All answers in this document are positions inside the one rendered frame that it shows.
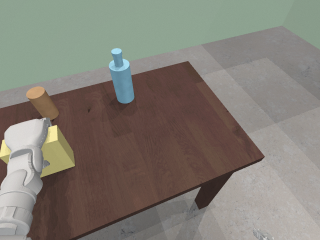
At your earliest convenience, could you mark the table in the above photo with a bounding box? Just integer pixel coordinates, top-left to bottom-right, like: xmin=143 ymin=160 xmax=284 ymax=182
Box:
xmin=0 ymin=61 xmax=265 ymax=240

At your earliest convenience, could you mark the robot right hand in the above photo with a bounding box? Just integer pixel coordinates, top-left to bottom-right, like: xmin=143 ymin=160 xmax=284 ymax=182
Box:
xmin=253 ymin=228 xmax=274 ymax=240

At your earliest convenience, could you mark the sponge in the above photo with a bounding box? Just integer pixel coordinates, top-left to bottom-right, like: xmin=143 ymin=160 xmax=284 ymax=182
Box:
xmin=0 ymin=125 xmax=75 ymax=178

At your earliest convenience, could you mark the left robot forearm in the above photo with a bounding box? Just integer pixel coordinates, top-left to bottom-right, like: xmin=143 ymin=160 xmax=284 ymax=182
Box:
xmin=0 ymin=145 xmax=43 ymax=236

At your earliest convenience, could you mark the robot left hand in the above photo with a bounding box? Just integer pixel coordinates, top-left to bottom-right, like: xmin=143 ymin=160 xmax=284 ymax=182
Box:
xmin=4 ymin=117 xmax=52 ymax=169

